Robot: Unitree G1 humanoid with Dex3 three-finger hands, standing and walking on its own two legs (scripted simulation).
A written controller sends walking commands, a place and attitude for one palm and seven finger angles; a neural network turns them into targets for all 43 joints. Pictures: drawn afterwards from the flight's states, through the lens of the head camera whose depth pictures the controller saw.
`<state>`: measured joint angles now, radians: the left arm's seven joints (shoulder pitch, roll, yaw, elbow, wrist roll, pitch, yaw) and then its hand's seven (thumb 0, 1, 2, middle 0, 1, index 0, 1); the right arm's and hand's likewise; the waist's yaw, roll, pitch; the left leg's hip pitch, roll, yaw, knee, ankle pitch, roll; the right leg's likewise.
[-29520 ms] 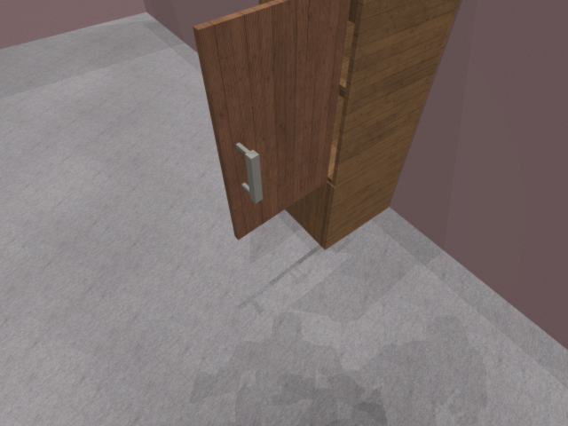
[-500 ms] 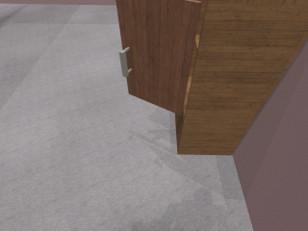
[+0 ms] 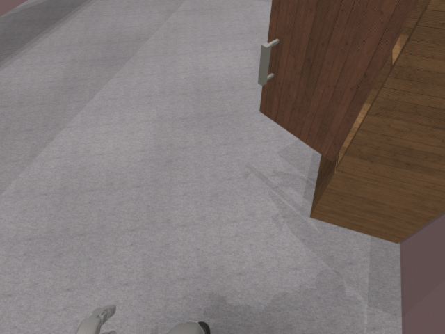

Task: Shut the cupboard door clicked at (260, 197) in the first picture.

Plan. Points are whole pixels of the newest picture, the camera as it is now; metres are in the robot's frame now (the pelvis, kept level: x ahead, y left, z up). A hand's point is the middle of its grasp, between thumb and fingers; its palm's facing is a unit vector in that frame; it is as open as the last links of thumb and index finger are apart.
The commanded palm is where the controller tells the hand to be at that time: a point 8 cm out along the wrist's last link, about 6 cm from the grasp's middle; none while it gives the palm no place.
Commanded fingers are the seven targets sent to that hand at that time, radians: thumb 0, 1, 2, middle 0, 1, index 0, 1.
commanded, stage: walk to a spot facing it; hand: left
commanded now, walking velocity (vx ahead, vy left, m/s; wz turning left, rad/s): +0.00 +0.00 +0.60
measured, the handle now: (268, 62) +0.92 -0.13 -0.07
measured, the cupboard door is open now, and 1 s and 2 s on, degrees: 61 61 61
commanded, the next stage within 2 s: turn to face it in 1.74 s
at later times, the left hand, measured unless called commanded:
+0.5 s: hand out of the picture +0.00 +0.23 -0.16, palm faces +0.35 -0.89 -0.28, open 7.4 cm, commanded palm none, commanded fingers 0.00 0.90 0.90 -0.20 -0.30 -0.20 -0.30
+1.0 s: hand out of the picture -0.05 +0.18 -0.18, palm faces +0.68 -0.71 -0.20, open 7.4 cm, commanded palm none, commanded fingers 0.00 0.90 0.90 -0.20 -0.30 -0.20 -0.30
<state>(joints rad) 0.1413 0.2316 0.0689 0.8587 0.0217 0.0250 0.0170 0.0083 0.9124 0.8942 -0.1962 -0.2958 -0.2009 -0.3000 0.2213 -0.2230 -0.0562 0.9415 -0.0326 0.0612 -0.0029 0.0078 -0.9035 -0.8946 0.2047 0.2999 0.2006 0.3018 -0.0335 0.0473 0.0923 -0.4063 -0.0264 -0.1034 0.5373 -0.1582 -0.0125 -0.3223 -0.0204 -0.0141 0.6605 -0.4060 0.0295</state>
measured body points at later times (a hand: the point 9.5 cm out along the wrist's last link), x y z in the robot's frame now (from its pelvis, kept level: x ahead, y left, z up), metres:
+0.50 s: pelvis +0.01 -0.01 +0.00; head +0.07 +0.02 +0.45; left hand -0.02 +0.27 -0.14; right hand +0.19 -0.22 -0.14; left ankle -0.04 +0.12 -0.73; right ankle +0.03 -0.14 -0.68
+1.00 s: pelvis +0.09 +0.05 -0.01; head +0.13 +0.10 +0.44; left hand -0.09 +0.22 -0.16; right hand +0.34 -0.07 -0.14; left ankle +0.05 +0.15 -0.73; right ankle +0.09 -0.13 -0.72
